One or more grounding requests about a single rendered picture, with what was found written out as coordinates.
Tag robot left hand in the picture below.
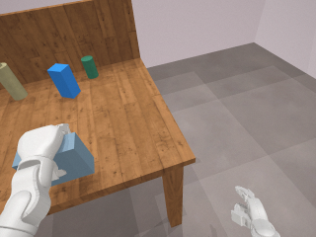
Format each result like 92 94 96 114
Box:
17 123 71 181

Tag table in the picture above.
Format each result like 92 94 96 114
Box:
0 0 196 228

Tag robot right forearm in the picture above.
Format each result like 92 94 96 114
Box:
250 218 280 237

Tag sponge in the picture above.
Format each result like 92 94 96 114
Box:
12 132 95 187

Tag robot left forearm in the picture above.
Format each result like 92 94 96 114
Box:
0 156 54 237

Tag robot right hand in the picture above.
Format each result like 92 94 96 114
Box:
231 186 269 229

